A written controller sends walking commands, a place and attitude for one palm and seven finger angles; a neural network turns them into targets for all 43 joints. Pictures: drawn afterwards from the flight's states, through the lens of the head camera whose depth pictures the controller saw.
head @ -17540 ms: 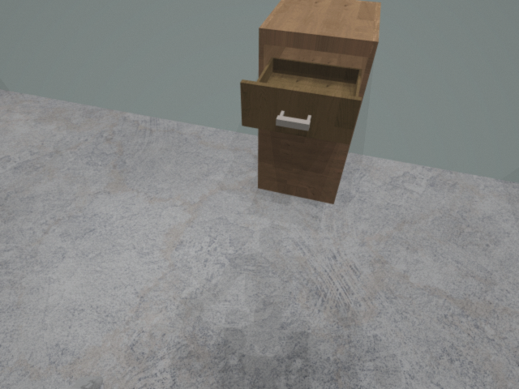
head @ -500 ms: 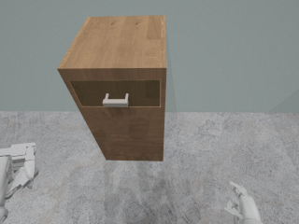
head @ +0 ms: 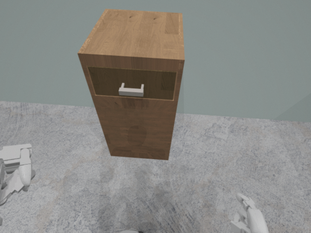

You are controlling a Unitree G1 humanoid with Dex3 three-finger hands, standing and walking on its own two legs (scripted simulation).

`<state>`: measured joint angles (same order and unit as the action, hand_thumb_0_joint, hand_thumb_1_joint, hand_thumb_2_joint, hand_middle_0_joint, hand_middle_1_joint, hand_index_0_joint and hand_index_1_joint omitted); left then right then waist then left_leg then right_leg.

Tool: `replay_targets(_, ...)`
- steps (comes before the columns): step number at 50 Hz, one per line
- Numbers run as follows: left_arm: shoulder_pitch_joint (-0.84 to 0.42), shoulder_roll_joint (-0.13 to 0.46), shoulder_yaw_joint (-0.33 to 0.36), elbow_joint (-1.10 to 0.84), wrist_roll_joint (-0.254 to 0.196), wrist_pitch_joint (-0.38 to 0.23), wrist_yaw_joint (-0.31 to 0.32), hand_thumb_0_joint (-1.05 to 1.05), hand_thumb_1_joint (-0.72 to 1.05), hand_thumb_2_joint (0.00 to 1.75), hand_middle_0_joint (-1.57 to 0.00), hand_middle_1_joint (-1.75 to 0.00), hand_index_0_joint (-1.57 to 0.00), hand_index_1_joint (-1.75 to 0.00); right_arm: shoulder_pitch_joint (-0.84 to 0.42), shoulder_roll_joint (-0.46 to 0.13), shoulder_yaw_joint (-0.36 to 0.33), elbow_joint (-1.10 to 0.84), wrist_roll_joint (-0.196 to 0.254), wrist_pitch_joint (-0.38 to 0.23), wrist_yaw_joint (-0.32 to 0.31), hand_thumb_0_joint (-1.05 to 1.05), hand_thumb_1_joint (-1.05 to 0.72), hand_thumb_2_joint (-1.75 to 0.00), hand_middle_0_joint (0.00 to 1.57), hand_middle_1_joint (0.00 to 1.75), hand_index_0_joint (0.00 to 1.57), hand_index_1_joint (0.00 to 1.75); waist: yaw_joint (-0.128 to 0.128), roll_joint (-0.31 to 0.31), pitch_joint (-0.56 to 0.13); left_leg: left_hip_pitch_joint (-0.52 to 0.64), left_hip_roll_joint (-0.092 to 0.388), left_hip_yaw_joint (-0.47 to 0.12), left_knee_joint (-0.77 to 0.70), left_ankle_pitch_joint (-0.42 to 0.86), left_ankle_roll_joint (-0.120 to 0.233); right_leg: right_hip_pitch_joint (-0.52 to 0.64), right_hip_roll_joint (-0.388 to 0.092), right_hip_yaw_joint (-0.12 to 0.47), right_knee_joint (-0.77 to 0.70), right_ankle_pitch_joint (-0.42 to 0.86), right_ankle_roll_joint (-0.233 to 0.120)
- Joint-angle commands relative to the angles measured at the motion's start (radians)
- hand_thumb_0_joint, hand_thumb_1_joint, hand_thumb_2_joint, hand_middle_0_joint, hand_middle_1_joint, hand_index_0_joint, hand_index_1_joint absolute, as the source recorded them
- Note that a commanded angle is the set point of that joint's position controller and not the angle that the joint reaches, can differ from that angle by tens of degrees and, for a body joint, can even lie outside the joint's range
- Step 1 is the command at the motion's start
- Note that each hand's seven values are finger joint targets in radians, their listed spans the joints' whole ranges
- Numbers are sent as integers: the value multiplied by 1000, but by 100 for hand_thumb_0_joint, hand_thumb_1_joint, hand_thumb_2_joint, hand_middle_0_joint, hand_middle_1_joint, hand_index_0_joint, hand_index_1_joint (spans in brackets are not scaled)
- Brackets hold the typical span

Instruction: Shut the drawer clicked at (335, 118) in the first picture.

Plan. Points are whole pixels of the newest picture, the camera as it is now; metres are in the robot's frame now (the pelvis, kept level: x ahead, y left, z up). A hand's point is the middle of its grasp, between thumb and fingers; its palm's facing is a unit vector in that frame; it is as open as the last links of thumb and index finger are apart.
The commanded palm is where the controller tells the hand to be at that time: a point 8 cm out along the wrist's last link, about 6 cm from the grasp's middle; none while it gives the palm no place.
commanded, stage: step back with the hand held close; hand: left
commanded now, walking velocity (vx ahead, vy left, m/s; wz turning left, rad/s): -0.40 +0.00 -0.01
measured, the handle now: (132, 88) +0.68 +0.14 -0.07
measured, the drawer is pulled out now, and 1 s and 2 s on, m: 0.00 0.00 0.00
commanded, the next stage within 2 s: stop stepping back and stand still in 0.46 s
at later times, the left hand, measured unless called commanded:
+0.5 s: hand out of the picture +0.10 +0.24 +0.17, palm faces +0.36 -0.81 -0.47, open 3.2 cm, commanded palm +0.03 +0.28 +0.18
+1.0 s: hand out of the picture +0.01 +0.23 +0.16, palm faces +0.40 -0.80 -0.44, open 3.2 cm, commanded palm -0.07 +0.26 +0.18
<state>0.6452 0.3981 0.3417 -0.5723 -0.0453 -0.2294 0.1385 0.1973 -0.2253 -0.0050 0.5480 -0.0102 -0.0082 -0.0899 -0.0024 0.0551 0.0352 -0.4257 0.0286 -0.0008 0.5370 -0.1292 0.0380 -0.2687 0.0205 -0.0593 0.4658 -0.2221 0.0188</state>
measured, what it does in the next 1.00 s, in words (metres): walks backwards: right foot, then left foot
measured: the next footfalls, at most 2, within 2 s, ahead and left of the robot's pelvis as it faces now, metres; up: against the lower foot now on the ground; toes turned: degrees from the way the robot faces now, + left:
right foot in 0.18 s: -0.06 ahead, -0.11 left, +0.00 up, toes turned +8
left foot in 0.38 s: +0.06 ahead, +0.08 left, +0.00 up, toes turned +5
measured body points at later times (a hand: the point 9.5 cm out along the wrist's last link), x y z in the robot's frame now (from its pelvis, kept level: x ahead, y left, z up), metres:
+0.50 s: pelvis -0.09 -0.01 +0.00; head -0.07 +0.01 +0.45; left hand +0.07 +0.28 +0.19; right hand +0.12 -0.23 -0.07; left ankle +0.02 +0.08 -0.73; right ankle -0.10 -0.12 -0.72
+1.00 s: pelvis -0.20 -0.02 +0.00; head -0.20 -0.01 +0.45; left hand -0.02 +0.27 +0.19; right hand -0.09 -0.26 -0.10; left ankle -0.17 +0.11 -0.73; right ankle -0.19 -0.11 -0.71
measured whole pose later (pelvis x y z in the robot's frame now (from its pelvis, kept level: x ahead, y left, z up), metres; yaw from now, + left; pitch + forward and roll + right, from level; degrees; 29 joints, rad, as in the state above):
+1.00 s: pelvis -0.20 -0.02 +0.00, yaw +0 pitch +0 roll +1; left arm 0.54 0.39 0.39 -0.50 -0.02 -0.19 0.16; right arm 0.30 -0.19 0.00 0.66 -0.01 -0.13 -0.08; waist -0.05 -0.04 -0.02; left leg -0.30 0.01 0.02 0.55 -0.25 0.00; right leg -0.37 0.01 -0.03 0.79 -0.45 0.00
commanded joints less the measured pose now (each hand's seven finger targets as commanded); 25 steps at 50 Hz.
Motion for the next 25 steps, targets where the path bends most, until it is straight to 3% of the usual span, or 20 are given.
replay_targets(1, -45, 163, 135, -245, 5, -84, 32, 0, 90, 90, -140, -160, -140, -160, -90, -144, -51, -160, -4, -69, -16, 0, -90, -90, 20, 30, 20, 30, -17, 103, -58, -25, 91, -178, -262, -443, 20, 9, 23, 65, -25, -203, -7)
replay_targets(3, -46, 185, 170, -253, 15, -86, 30, 0, 90, 90, -140, -160, -140, -160, -110, -145, -54, -169, -5, -81, -20, 0, -90, -90, 20, 30, 20, 30, -2, 189, -98, -199, 164, -263, -412, -555, 60, 206, 80, 48, 186, -69, 6)
replay_targets(7, 17, 189, 203, -249, 14, -89, 17, 0, 90, 90, -140, -160, -140, -160, -109, -138, -68, -167, -7, -97, -5, 0, -90, -90, 20, 30, 20, 30, 12, 174, -155, -277, 196, -240, -369, -526, 89, 288, 87, 73, 260, -80, -12)
replay_targets(9, 63, 182, 207, -243, -1, -91, 9, 0, 90, 90, -140, -160, -140, -160, -111, -128, -69, -158, -9, -102, 6, 0, -90, -90, 20, 30, 20, 30, 10, 145, -153, -245, 184, -217, -335, -488, 72, 253, 76, 81, 173, -137, -30)
replay_targets(10, 71, 194, 215, -256, -12, -94, 5, 0, 90, 90, -140, -160, -140, -160, -110, -128, -71, -150, -10, -103, 13, 0, -90, -90, 20, 30, 20, 30, 6, 130, -151, -180, 167, -196, -304, -443, 50, 192, 61, 93, 91, -164, -44)
replay_targets(11, 69, 198, 212, -275, -29, -101, 4, 0, 90, 90, -140, -160, -140, -160, -103, -114, -69, -135, -10, -101, 22, 0, -90, -90, 20, 30, 20, 30, -2, 93, -161, -54, 132, -158, -230, -331, 16, 83, 18, 144, -20, -154, -62)
replay_targets(12, 52, 202, 209, -281, -40, -113, 6, 0, 90, 90, -140, -160, -140, -160, -90, -92, -65, -114, -7, -93, 29, 0, -90, -90, 20, 30, 20, 30, -12, -7, -178, 97, 77, -87, -87, -155, -16, -49, -67, 259, -122, -77, -76)
replay_targets(13, 30, 218, 229, -291, -35, -127, 17, 0, 90, 90, -140, -160, -140, -160, -72, -80, -64, -90, -1, -87, 35, 0, -90, -90, 20, 30, 20, 30, -18, -93, -235, 248, 33, -20, 83, -11, -35, -148, -174, 362, -182, 129, -79)
replay_targets(14, -1, 198, 194, -278, -30, -131, 24, 0, 90, 90, -140, -160, -140, -160, -63, -75, -62, -79, 11, -81, 35, 0, -90, -90, 20, 30, 20, 30, -22, -189, -256, 251, -15, 36, 144, -3, -40, -107, -206, 312, -171, 426, -37)
replay_targets(15, -10, 197, 187, -253, -25, -126, 24, 0, 90, 90, -140, -160, -140, -160, -89, -96, -77, -89, 25, -82, 29, 0, -90, -90, 20, 30, 20, 30, -14, -267, -259, 223, -34, 46, 193, -31, -30, -68, -187, 270, -123, 640, 18)
replay_targets(16, -18, 206, 190, -232, -21, -112, 19, 0, 90, 90, -140, -160, -140, -160, -110, -96, -78, -104, 25, -81, 21, 0, -90, -90, 20, 30, 20, 30, -16, -271, -247, 193, -38, 45, 188, -37, -23, -41, -179, 249, -92, 745, 32)
replay_targets(17, -34, 204, 180, -218, -16, -103, 12, 0, 90, 90, -140, -160, -140, -160, -118, -93, -75, -109, 20, -77, 14, 0, -90, -90, 20, 30, 20, 30, -19, -231, -212, 195, -32, 45, 125, -4, -19, -37, -164, 230, -73, 747, 22)
replay_targets(18, -58, 198, 171, -192, -14, -91, 9, 0, 90, 90, -140, -160, -140, -160, -138, -100, -69, -108, 15, -73, 5, 0, -90, -90, 20, 30, 20, 30, -26, -139, -155, 223, -18, 39, 40, 102, -13, -73, -137, 223, -55, 725, 24)
replay_targets(19, -80, 184, 146, -180, -9, -86, 6, 0, 90, 90, -140, -160, -140, -160, -134, -109, -60, -102, 15, -67, -4, 0, -90, -90, 20, 30, 20, 30, -26, -43, -136, 277, 23, 6, -62, 326, -3, -85, -79, 185, -11, 636, 35)
replay_targets(20, -102, 186, 143, -174, -4, -89, 1, 0, 90, 90, -140, -160, -140, -160, -123, -120, -60, -97, 13, -62, -6, 0, -90, -90, 20, 30, 20, 30, -19, 36, -155, 329, 89, -35, -107, 517, 12, -88, -17, 152, 39, 480, 43)
replay_targets(21, -112, 191, 135, -167, -3, -86, 0, 0, 90, 90, -140, -160, -140, -160, -98, -119, -59, -89, 6, -60, 1, 0, -90, -90, 20, 30, 20, 30, -15, 83, -201, 383, 160, -92, -112, 653, 40, -113, 20, 128, 120, 200, 38)
replay_targets(22, -86, 187, 133, -135, -14, -82, -2, 0, 90, 90, -140, -160, -140, -160, -81, -103, -62, -86, -3, -65, 9, 0, -90, -90, 20, 30, 20, 30, -11, 110, -243, 417, 220, -149, -151, 653, 64, -151, 37, 124, 206, -109, 25)
replay_targets(23, -62, 178, 128, -156, -18, -85, -9, 0, 90, 90, -140, -160, -140, -160, -94, -106, -67, -92, -15, -80, 18, 0, -90, -90, 20, 30, 20, 30, 1, 161, -268, 364, 257, -185, -228, 460, 82, -127, 59, 137, 317, -285, 9)
replay_targets(25, -84, 154, 127, -195, -8, -77, -13, 0, 90, 90, -140, -160, -140, -160, -122, -122, -69, -117, -22, -88, 26, 0, -90, -90, 20, 30, 20, 30, 5, 143, -173, -22, 319, -226, -368, -127, 137, 58, 75, 152, 537, -270, -9)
